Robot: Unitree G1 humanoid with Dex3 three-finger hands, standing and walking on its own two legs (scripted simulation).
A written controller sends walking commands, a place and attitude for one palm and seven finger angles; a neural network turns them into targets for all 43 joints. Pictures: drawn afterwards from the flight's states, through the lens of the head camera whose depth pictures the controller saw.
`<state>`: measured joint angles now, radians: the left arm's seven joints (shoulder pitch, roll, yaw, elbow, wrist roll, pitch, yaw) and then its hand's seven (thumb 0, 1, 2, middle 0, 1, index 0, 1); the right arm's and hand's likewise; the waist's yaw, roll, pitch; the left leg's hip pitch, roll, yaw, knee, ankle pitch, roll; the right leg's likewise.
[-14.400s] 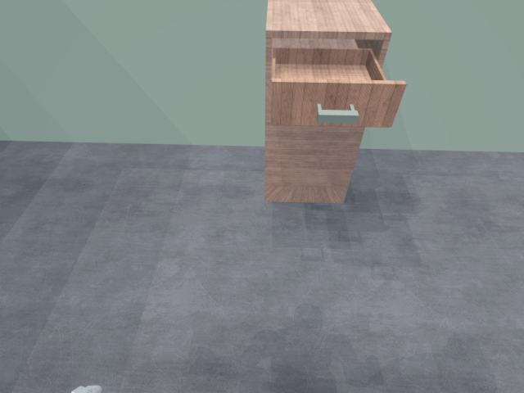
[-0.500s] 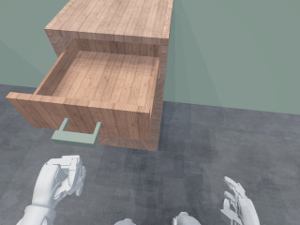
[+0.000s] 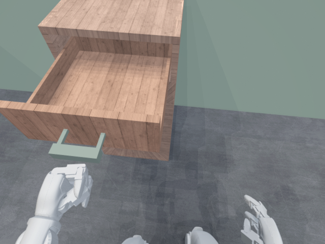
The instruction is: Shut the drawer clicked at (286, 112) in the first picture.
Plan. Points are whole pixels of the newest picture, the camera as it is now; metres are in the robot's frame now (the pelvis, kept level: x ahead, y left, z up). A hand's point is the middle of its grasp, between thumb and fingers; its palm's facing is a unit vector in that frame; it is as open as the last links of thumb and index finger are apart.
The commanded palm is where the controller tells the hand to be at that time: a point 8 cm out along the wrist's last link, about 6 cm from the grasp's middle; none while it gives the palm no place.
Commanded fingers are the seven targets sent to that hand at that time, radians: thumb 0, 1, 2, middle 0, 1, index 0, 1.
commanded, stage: push the drawer shut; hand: left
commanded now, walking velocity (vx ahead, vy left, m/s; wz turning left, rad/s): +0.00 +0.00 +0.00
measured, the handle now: (80, 144) +0.33 +0.21 +0.05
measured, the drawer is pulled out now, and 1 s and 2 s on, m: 0.28 0.22 0.10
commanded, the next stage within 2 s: none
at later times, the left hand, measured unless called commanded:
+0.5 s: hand (91, 178) +0.26 +0.17 +0.04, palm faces -0.08 -0.99 -0.07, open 3.0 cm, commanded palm +0.26 +0.22 +0.05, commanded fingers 0.00 0.90 0.90 -1.40 -1.60 -1.40 -1.60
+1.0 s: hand (99, 155) +0.31 +0.16 +0.05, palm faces -0.08 -0.99 -0.07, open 3.3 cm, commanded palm +0.31 +0.21 +0.05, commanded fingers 0.00 0.90 0.90 -1.40 -1.60 -1.40 -1.60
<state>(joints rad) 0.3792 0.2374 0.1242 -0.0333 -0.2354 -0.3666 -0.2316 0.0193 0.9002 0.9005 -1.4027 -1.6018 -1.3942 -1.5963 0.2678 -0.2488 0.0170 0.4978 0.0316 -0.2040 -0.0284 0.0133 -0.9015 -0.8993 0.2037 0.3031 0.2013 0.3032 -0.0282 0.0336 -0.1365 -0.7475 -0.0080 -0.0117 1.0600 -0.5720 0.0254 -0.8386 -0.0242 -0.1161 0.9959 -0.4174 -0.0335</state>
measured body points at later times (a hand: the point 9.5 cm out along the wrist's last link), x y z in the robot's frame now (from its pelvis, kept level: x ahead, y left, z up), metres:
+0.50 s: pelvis +0.00 +0.00 +0.00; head +0.07 +0.00 +0.44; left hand +0.25 +0.22 +0.05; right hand +0.17 -0.24 -0.09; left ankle -0.03 +0.10 -0.67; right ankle +0.04 -0.10 -0.67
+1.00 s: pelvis -0.02 +0.00 +0.00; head +0.06 +0.00 +0.45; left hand +0.31 +0.22 +0.05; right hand +0.13 -0.25 -0.09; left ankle -0.03 +0.10 -0.67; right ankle +0.04 -0.10 -0.67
